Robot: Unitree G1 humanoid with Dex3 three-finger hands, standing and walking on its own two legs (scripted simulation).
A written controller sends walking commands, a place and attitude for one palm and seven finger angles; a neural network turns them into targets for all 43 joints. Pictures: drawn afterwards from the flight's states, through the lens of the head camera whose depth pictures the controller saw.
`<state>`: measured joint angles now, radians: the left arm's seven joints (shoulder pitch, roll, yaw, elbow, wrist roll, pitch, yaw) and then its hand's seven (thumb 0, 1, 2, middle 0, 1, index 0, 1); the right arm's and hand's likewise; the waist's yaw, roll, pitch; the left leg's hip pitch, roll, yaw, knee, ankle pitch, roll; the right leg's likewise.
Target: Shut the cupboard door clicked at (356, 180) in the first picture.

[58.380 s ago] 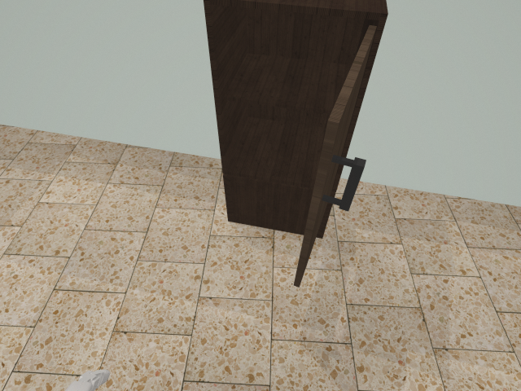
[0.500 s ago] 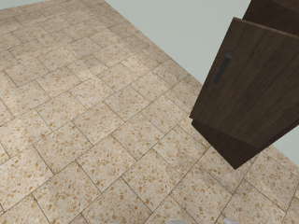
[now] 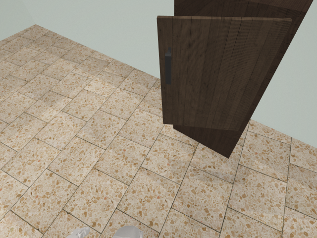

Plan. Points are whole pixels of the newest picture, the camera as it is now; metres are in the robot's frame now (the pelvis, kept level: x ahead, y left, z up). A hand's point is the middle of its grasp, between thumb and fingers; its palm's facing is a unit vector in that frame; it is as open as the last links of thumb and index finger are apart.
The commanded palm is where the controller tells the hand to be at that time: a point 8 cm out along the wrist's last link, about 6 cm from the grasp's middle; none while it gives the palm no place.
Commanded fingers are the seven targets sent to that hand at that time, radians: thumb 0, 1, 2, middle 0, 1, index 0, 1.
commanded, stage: turn to face it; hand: left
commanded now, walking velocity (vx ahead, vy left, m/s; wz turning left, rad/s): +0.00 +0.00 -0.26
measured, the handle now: (169, 66) +0.70 -0.01 +0.01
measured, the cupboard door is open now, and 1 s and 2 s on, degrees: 27 27 27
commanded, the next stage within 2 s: take the last steps up to it in 0.16 s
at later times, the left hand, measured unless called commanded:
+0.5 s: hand out of the picture +0.11 +0.23 -0.17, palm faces -0.13 -0.98 -0.16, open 7.4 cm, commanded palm none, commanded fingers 0.00 0.90 0.90 -0.20 -0.30 -0.20 -0.30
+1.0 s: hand (140, 202) +0.24 +0.08 -0.16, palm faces -0.17 -0.96 -0.20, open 7.2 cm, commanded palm none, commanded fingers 0.00 0.90 0.90 -0.20 -0.30 -0.20 -0.30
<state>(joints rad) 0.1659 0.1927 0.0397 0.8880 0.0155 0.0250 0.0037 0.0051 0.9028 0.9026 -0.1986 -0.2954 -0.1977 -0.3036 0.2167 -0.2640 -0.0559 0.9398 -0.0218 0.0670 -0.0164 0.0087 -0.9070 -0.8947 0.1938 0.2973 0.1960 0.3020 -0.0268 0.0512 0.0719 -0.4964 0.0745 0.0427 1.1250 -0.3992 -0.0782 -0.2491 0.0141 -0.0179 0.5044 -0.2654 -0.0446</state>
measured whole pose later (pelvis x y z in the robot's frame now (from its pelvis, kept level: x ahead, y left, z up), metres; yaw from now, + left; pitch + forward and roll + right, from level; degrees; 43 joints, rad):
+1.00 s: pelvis +0.13 -0.08 +0.00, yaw -10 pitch +1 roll -1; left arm 0.18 0.17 0.05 1.01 0.01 -0.04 0.01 -0.02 0.94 0.90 -0.20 -0.30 -0.20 -0.30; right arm 0.31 -0.20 -0.05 1.04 -0.04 0.01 -0.01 0.01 -0.91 -0.89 0.19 0.30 0.19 0.30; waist -0.05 0.03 0.04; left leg -0.48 0.09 0.08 1.00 -0.37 -0.02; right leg -0.16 0.02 -0.14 0.39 -0.24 -0.05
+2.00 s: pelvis +0.21 -0.14 +0.00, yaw -9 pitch -1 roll +0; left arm 0.22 0.19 -0.01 1.05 0.01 -0.01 0.03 0.00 0.92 0.90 -0.20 -0.30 -0.20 -0.30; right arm 0.27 -0.15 -0.01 1.09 -0.02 0.00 -0.02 0.01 -0.90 -0.89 0.20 0.30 0.20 0.30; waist -0.02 0.00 0.05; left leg -0.21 0.04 0.09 0.44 -0.21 -0.01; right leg -0.16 0.01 -0.03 0.46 -0.28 -0.02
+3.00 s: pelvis +0.18 -0.09 +0.00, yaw -12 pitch -2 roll +0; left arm 0.36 0.16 0.01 1.06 0.03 0.05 0.02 0.01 0.91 0.90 -0.20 -0.29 -0.19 -0.30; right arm 0.25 -0.16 -0.04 1.09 -0.03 0.03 -0.02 0.01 -0.90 -0.89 0.20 0.30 0.20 0.30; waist 0.00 0.00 0.04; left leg -0.24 0.00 0.16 0.44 -0.18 0.07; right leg -0.27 -0.05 -0.04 0.64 -0.39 0.01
